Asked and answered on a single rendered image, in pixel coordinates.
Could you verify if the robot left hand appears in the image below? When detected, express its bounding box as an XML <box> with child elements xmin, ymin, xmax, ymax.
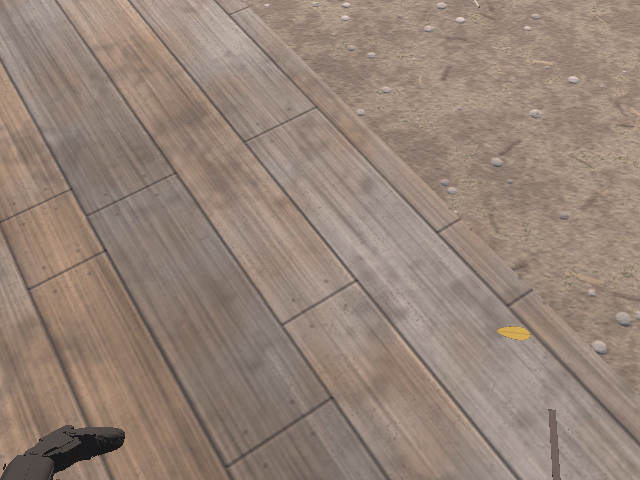
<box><xmin>0</xmin><ymin>425</ymin><xmax>125</xmax><ymax>480</ymax></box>

